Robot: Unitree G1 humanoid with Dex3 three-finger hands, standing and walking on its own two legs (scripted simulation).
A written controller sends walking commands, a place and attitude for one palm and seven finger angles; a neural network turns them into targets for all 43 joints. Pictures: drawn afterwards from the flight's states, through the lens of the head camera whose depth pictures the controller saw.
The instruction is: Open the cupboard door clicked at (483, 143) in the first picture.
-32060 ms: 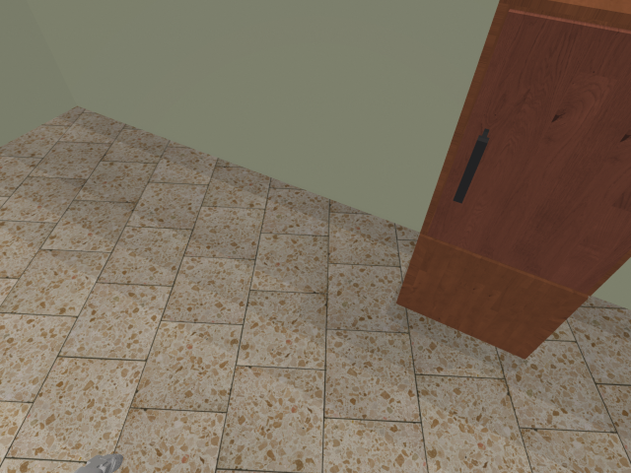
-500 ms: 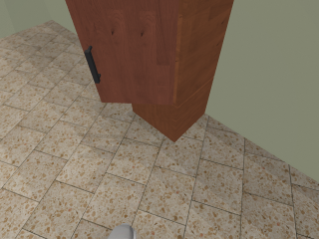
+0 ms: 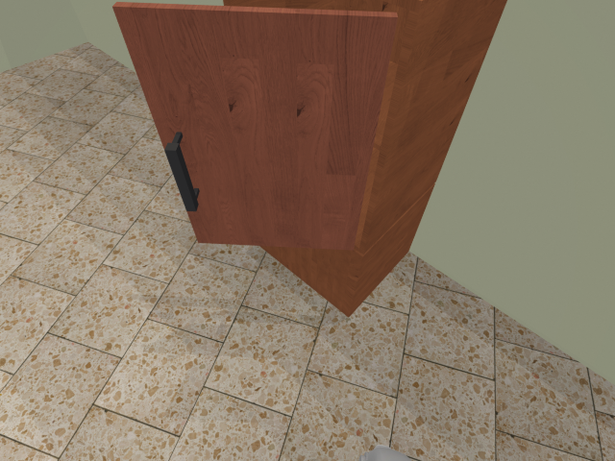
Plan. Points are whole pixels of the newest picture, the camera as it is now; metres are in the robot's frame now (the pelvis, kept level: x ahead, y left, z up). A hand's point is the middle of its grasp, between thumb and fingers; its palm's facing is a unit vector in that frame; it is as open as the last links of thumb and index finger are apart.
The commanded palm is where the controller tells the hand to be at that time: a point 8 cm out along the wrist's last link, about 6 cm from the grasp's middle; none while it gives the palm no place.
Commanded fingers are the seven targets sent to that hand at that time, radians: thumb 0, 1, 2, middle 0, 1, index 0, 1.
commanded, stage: come to a stop and stand still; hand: left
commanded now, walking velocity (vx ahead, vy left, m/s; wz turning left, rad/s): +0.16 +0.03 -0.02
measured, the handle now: (185, 173) +0.64 +0.31 -0.07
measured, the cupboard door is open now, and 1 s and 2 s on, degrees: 39 39 39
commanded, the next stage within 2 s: look again from close up in 2.00 s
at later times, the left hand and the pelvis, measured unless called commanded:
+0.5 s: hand (187, 444) +0.16 +0.20 -0.19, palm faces +0.05 -0.98 -0.21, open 7.3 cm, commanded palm none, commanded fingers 0.00 0.90 0.90 -0.20 -0.30 -0.20 -0.30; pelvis +0.09 +0.01 -0.01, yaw +0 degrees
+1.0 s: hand out of the picture +0.09 +0.14 -0.18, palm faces +0.02 -0.98 -0.20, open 7.3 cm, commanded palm none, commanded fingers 0.00 0.90 0.90 -0.20 -0.30 -0.20 -0.30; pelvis +0.07 -0.03 -0.01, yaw +0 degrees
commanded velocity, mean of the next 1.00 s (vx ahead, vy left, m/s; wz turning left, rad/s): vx -0.08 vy -0.02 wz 0.00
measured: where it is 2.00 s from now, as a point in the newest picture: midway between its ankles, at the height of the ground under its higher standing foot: outside the picture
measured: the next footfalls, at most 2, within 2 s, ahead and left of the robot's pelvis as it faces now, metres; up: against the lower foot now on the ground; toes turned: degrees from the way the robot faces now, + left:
right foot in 0.12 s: +0.13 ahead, -0.12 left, +0.00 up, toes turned -8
left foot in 0.44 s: +0.15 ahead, +0.12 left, +0.00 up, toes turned +2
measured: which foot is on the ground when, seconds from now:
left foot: down 0.00-0.14, up 0.16-0.42, down 0.44-1.00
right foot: up 0.00-0.10, down 0.12-0.46, up 0.48-0.78, down 0.80-1.00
